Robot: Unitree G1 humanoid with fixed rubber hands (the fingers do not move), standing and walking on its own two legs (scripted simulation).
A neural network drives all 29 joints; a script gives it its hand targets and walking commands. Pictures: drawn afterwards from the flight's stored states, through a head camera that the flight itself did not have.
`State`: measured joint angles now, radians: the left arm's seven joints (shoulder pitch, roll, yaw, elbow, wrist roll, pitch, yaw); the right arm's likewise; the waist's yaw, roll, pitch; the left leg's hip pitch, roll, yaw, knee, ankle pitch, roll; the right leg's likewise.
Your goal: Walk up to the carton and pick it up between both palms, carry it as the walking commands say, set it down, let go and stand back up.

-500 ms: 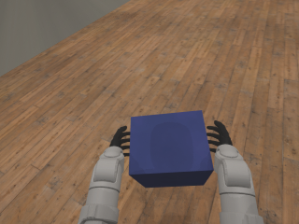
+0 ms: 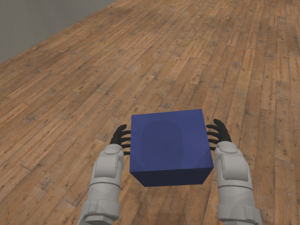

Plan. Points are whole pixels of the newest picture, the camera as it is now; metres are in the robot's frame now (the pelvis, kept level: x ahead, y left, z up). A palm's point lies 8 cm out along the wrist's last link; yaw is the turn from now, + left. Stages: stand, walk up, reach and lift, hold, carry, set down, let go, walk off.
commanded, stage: set down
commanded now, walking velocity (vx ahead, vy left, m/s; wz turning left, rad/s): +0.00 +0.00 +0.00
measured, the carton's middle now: (169, 152) +0.34 -0.07 -0.05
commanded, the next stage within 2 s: none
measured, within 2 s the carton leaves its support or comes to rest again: neither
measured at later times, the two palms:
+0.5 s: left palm (127, 155) +0.33 +0.07 -0.02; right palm (226, 160) +0.27 -0.22 -0.02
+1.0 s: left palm (134, 164) +0.35 +0.05 -0.12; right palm (218, 172) +0.29 -0.23 -0.12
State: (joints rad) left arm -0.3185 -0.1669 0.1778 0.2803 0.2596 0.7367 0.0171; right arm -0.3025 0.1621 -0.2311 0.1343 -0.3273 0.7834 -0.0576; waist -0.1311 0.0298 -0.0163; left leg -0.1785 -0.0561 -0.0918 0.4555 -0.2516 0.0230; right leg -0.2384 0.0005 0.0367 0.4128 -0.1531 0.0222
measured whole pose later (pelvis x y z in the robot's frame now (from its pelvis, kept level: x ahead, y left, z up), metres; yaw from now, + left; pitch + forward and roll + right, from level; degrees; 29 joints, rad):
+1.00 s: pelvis -0.04 -0.02 -0.05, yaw +1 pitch +22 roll +1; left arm -0.59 -0.18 0.33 0.58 0.35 0.17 0.04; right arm -0.42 0.17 -0.41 0.37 -0.29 0.22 -0.07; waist -0.10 0.02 0.06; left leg -0.88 -0.07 -0.09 0.83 -0.32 -0.01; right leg -0.96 0.01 0.03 0.80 -0.22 -0.01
